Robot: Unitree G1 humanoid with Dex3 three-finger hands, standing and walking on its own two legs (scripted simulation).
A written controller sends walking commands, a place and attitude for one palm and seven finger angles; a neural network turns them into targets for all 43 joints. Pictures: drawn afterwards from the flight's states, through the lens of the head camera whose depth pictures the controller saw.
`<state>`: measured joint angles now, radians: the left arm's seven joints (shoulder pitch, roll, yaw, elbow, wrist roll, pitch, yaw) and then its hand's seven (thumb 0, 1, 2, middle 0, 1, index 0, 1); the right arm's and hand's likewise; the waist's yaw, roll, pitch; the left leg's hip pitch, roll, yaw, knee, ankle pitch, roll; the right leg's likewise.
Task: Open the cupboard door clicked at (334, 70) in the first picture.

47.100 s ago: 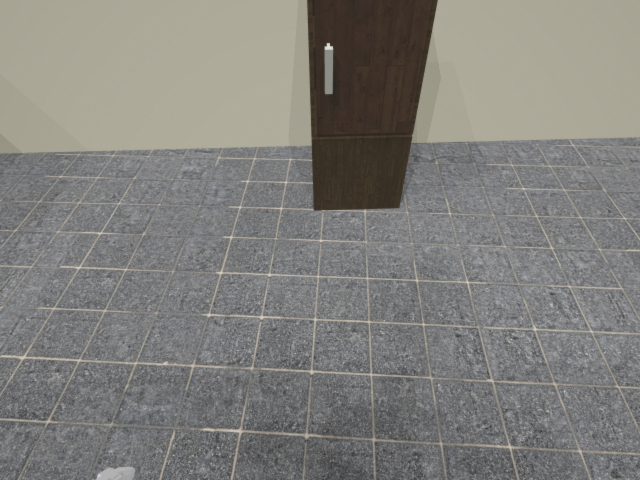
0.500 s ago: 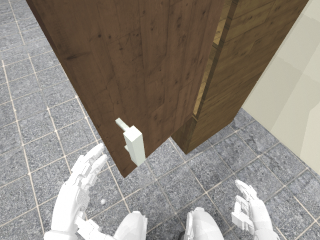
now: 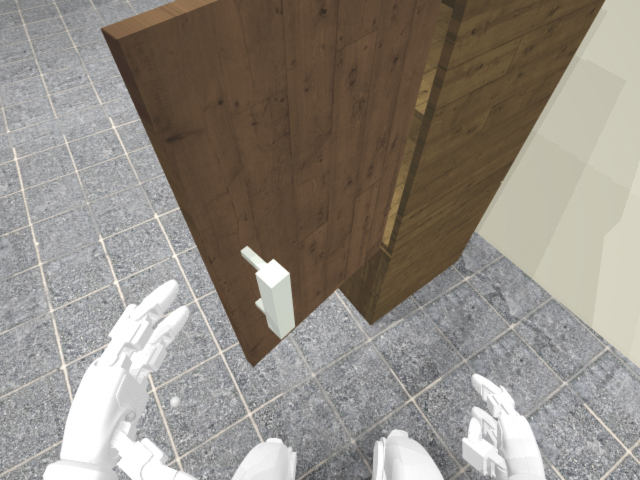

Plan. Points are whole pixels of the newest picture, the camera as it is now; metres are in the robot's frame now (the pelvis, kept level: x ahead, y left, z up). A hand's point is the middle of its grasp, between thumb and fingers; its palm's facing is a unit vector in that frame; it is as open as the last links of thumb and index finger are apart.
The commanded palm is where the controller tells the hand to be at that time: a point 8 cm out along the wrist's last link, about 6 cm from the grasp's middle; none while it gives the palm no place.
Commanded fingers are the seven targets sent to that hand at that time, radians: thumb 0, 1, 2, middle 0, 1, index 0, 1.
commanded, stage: draw the hand back to the body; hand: left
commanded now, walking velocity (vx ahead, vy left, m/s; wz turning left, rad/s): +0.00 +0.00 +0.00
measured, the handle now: (266, 292) +0.34 +0.10 +0.03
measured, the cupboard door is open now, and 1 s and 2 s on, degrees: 99 99 99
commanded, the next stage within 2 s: step back with the hand held close in 1.34 s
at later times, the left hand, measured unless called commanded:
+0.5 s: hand (66, 365) +0.20 +0.22 +0.15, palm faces +0.22 -0.90 -0.37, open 14.5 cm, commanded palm +0.16 +0.27 +0.19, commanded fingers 0.00 0.13 0.57 -0.17 -0.30 -0.17 -0.30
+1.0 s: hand out of the picture +0.24 +0.27 +0.27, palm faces +0.44 -0.79 -0.42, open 8.6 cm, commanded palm +0.18 +0.30 +0.28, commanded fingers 0.00 0.90 0.90 -0.20 -0.30 -0.20 -0.30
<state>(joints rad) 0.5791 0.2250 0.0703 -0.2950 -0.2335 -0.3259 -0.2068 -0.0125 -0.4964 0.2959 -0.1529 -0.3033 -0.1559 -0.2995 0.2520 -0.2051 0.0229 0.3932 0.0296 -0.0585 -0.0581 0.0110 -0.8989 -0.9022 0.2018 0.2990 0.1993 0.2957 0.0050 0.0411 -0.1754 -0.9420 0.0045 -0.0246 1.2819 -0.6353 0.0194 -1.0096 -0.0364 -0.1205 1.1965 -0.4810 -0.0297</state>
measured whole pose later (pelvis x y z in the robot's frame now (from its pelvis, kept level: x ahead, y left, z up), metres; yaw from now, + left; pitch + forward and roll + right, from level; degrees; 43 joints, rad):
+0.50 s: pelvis +0.03 +0.01 +0.07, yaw +0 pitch +5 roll -2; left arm 0.68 0.31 0.12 -0.42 -0.04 -0.02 0.10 -0.01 -0.19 0.43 -0.17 -0.30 -0.17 -0.30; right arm 0.29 -0.22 0.04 0.44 0.02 -0.08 -0.12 0.01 -0.90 -0.90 0.20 0.30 0.20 0.30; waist 0.03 0.07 -0.13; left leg -0.43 0.00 0.00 0.84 -0.50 0.04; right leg -0.51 -0.02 -0.09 0.78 -0.36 0.00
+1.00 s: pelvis +0.04 +0.01 +0.11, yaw -1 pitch -4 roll -1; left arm 0.47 0.35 0.34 -0.42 -0.05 -0.08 0.11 0.01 0.67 0.80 -0.20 -0.30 -0.21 -0.30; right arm 0.22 -0.24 0.04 0.61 0.00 -0.15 -0.07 0.01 -0.90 -0.90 0.20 0.30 0.20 0.30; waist 0.07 0.07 0.00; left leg -0.06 0.00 0.02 0.46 -0.34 0.03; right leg -0.16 0.00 -0.07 0.43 -0.21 0.00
